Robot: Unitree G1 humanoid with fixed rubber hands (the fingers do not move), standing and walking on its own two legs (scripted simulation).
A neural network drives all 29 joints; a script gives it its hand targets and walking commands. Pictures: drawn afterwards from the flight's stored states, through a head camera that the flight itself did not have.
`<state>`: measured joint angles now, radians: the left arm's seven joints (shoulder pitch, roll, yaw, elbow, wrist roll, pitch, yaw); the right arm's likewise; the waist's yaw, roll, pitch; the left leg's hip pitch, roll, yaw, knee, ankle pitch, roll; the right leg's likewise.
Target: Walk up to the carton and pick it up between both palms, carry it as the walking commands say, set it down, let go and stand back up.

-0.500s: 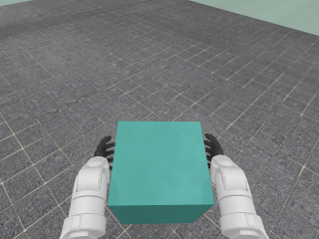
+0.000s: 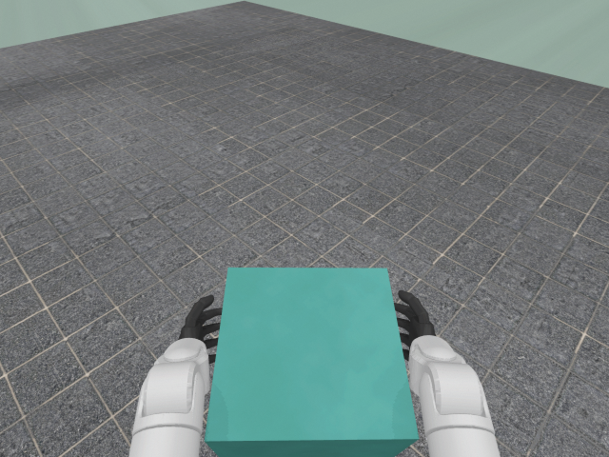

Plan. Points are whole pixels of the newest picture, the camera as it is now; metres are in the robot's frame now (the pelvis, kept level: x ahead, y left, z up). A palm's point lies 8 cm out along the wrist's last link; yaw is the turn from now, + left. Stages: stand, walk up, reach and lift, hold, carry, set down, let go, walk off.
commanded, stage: hold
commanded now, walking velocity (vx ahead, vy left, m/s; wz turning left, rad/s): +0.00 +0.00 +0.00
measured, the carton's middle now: (306, 376) +0.26 +0.00 -0.03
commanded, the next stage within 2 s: carry in 0.52 s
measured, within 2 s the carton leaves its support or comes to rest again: neither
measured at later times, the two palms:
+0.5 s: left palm (189, 346) +0.27 +0.16 +0.03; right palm (416, 343) +0.27 -0.14 +0.03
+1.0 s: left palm (179, 261) +0.38 +0.19 +0.08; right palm (385, 265) +0.38 -0.11 +0.07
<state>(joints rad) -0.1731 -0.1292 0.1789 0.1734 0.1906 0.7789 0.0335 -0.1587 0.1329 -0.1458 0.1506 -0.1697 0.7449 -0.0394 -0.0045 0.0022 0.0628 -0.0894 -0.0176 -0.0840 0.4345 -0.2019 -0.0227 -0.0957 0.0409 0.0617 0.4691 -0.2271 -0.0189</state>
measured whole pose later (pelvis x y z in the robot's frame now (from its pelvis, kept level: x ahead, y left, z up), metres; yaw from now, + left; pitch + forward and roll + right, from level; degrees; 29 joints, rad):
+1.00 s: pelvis +0.11 +0.03 -0.01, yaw +1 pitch +5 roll -2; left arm -0.27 -0.05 0.08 0.03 0.04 1.18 0.14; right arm -0.16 0.09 -0.11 -0.08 -0.07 1.14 -0.13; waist 0.02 0.04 -0.29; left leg -0.35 0.05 0.05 0.78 -0.42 0.00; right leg -0.30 -0.02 -0.16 0.59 -0.36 -0.02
